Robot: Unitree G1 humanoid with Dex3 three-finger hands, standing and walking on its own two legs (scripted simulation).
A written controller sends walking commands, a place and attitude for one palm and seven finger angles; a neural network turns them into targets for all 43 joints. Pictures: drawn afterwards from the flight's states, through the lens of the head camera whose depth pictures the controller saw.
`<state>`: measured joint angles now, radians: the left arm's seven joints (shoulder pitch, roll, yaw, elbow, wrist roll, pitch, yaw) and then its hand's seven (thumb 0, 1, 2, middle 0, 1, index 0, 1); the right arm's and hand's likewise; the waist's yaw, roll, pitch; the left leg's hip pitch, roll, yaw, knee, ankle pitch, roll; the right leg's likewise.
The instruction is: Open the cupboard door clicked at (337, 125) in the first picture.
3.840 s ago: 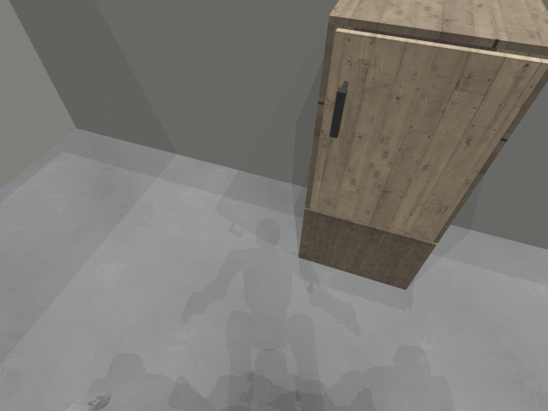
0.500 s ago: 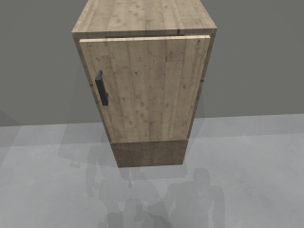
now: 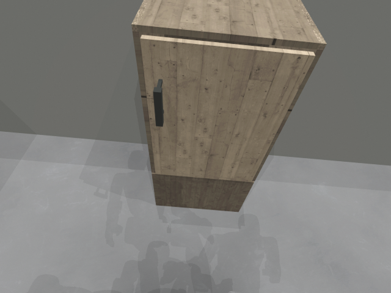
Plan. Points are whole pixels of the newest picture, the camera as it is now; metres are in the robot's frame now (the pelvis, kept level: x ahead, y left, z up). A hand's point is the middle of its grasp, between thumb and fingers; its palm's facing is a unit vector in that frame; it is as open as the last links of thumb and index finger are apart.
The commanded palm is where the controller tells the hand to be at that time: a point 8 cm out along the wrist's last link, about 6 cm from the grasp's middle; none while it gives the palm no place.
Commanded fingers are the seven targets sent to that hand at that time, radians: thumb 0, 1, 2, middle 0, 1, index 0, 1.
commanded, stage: come to a stop and stand still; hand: left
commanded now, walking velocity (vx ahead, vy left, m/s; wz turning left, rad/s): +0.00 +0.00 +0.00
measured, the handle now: (159, 103) +0.58 +0.15 +0.02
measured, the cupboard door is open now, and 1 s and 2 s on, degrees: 0 0 0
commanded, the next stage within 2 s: look again from close up in 0.70 s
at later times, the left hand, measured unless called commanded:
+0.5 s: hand out of the picture -0.03 +0.14 -0.17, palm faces +0.00 -0.99 -0.16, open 7.4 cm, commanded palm none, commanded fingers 0.00 0.90 0.90 -0.20 -0.30 -0.20 -0.30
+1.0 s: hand out of the picture -0.01 +0.15 -0.17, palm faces -0.01 -0.98 -0.19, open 7.4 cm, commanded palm none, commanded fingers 0.00 0.90 0.90 -0.20 -0.30 -0.20 -0.30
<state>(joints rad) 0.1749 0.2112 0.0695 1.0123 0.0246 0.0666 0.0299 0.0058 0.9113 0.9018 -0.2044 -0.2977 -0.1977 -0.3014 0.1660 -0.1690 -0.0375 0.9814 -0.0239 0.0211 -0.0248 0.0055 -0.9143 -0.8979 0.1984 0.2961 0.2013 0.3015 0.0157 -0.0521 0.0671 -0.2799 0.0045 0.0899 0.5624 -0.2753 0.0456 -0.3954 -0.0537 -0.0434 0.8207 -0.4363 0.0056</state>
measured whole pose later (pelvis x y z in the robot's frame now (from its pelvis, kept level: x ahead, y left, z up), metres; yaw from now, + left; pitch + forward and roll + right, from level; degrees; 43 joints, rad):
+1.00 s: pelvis -0.01 -0.01 +0.00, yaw +0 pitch +0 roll -1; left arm 0.32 0.12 -0.01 1.09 0.02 -0.02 0.05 0.01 0.91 0.90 -0.20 -0.30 -0.20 -0.30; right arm 0.33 -0.14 0.01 1.07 -0.02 -0.01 -0.02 0.01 -0.92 -0.90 0.20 0.30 0.20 0.30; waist -0.03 0.04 0.02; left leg -0.32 0.03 0.08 0.57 -0.26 0.03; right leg -0.18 0.00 -0.06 0.53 -0.35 -0.01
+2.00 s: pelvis -0.04 -0.04 -0.09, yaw +2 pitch +13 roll -3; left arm 0.31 0.28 0.28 0.12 -0.35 -0.46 -0.42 0.02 0.40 0.69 -0.24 -0.62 -0.23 -0.62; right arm 0.19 -0.24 0.01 0.59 0.03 -0.22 -0.08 0.02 -0.91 -0.90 0.20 0.30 0.21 0.30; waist 0.04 0.02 -0.13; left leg -0.96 0.06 -0.05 1.18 -0.45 -0.02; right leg -0.81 0.03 -0.15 1.15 -0.58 -0.07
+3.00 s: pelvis -0.03 +0.00 -0.04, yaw +2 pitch +9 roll -3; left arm -0.03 0.42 0.40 0.38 -0.35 -0.25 -0.47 -0.01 -0.50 0.31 -0.30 -1.20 -0.30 -1.20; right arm 0.28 -0.27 0.05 0.57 0.05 -0.17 -0.08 0.02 -0.91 -0.90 0.21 0.30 0.21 0.30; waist 0.00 0.03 -0.08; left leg -0.70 0.02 0.02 0.89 -0.36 0.05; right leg -0.55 0.01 -0.09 0.84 -0.44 -0.01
